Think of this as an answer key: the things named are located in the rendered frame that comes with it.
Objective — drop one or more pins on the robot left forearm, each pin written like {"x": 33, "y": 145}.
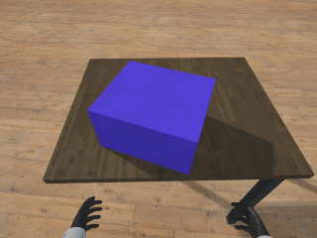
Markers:
{"x": 74, "y": 232}

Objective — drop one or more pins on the table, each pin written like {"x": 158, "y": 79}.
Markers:
{"x": 243, "y": 136}

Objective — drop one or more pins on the robot left hand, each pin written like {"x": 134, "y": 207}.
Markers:
{"x": 82, "y": 218}

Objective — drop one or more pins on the carton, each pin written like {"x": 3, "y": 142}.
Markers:
{"x": 153, "y": 113}

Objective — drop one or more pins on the robot right hand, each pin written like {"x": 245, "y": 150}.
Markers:
{"x": 255, "y": 226}

